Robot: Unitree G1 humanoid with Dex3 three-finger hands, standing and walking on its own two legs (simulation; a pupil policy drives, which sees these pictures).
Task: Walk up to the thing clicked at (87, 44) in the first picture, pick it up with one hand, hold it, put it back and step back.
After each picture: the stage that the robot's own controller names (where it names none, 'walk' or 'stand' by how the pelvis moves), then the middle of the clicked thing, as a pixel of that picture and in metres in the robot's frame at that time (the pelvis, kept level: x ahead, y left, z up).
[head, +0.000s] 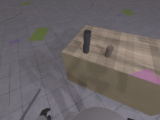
stand; (86, 42) +0.73 +0.05 +0.01
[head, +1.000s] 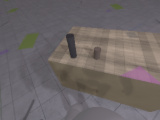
walk; (72, 47) +0.62 +0.21 +0.02
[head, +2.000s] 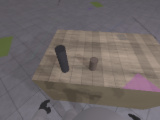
stand; (63, 60) +0.43 +0.21 +0.03
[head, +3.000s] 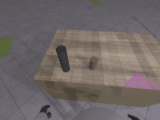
stand; (64, 60) +0.44 +0.21 +0.01
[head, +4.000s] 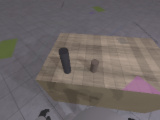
stand; (65, 62) +0.44 +0.21 +0.01
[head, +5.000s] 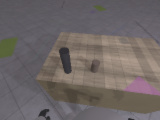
stand; (66, 62) +0.44 +0.20 +0.01
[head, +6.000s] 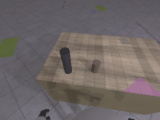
stand; (66, 62) +0.44 +0.20 +0.01
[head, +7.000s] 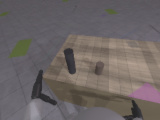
rise first; (70, 62) +0.44 +0.20 +0.01
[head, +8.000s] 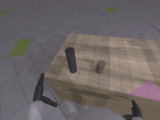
go down; (71, 61) +0.45 +0.18 +0.01
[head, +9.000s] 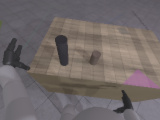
go down; (63, 53) +0.46 +0.17 +0.05
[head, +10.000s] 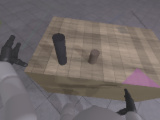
go down; (61, 51) +0.47 +0.18 +0.06
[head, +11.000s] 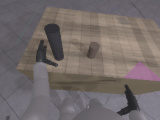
close in; (56, 45) +0.47 +0.19 +0.10
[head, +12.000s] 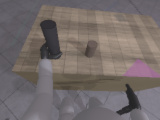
close; (53, 43) +0.48 +0.19 +0.11
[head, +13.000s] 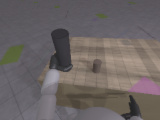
lift; (63, 54) +0.32 +0.15 +0.25
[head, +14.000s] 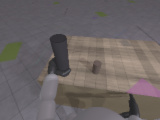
hold; (62, 58) +0.31 +0.17 +0.21
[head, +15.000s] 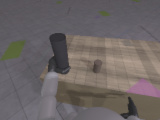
hold; (61, 57) +0.32 +0.18 +0.21
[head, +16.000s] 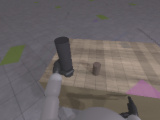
crouch; (65, 59) +0.33 +0.15 +0.20
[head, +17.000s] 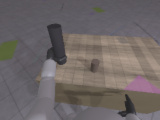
crouch; (58, 46) +0.42 +0.19 +0.20
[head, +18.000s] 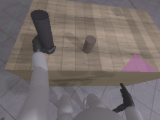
lower; (45, 36) +0.51 +0.21 +0.11
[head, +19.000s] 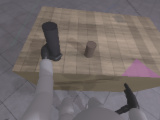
lower; (53, 45) +0.47 +0.19 +0.10
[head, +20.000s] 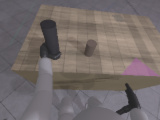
lower; (52, 43) +0.48 +0.19 +0.11
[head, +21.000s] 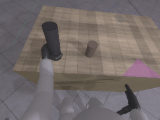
lower; (53, 44) +0.47 +0.19 +0.10
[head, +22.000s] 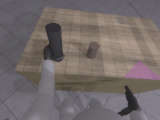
loosen; (56, 46) +0.47 +0.18 +0.10
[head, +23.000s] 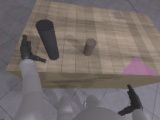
withdraw; (50, 44) +0.46 +0.19 +0.11
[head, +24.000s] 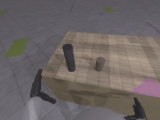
sink last; (70, 59) +0.45 +0.18 +0.06
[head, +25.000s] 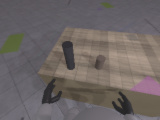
stand; (69, 57) +0.45 +0.18 +0.06
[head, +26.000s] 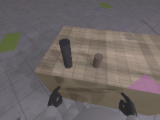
stand; (66, 55) +0.45 +0.19 +0.07
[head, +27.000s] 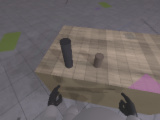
stand; (67, 55) +0.45 +0.19 +0.07
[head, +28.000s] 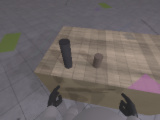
stand; (66, 55) +0.45 +0.19 +0.08
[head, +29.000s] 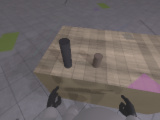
stand; (66, 55) +0.46 +0.19 +0.08
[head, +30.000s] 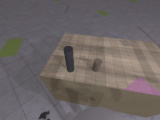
stand; (69, 60) +0.47 +0.18 +0.02
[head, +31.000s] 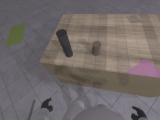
walk; (65, 45) +0.53 +0.22 +0.03
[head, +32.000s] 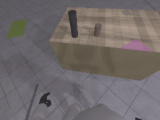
walk; (73, 25) +0.81 +0.18 +0.04
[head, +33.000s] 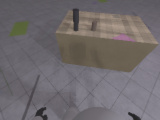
stand; (75, 20) +1.06 +0.22 +0.03
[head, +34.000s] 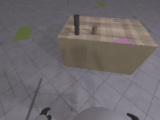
stand; (76, 25) +1.06 +0.20 +0.01
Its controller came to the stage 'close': yes
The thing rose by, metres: 0.20
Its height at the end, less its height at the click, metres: +0.00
